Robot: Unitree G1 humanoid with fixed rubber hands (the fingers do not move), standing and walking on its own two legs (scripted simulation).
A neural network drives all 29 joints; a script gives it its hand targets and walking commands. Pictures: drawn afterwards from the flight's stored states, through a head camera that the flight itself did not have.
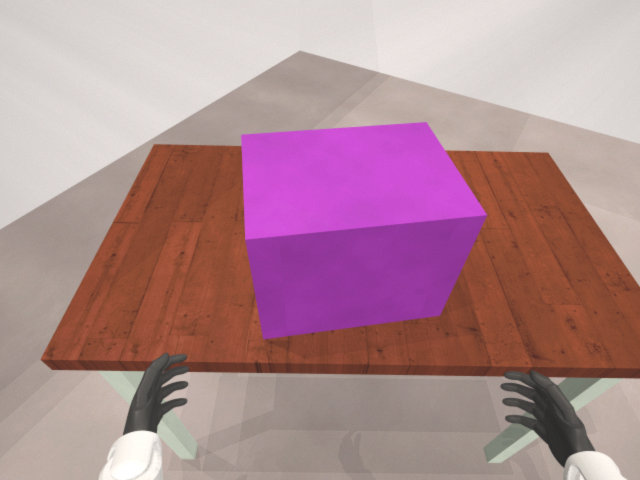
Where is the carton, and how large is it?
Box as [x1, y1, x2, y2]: [241, 122, 486, 338]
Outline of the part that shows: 426,122 241,135 245,240 263,338 434,316 440,314 486,214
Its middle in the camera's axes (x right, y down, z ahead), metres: +0.04 -0.01 +0.61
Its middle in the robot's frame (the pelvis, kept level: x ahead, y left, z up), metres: +0.46 +0.00 +0.04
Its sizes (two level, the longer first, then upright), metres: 0.293 0.217 0.232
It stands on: a table, 0.71 m high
